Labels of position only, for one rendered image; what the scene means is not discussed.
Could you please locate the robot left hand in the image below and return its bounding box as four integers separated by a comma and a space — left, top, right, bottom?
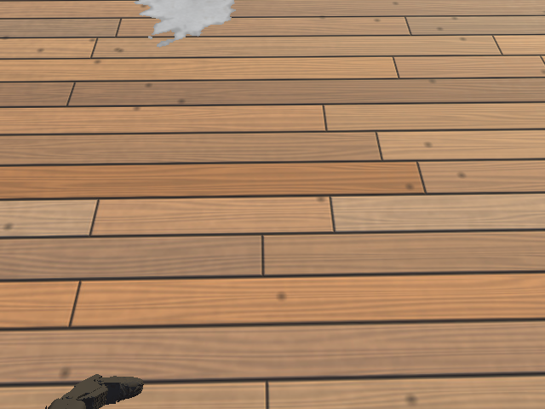
45, 374, 144, 409

